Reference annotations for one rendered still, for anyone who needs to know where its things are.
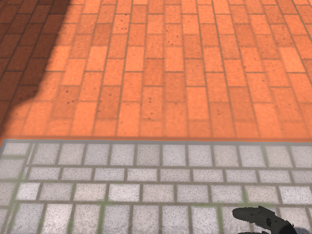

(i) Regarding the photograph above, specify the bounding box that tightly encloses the right robot hand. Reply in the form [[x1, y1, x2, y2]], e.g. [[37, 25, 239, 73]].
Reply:
[[232, 206, 297, 234]]

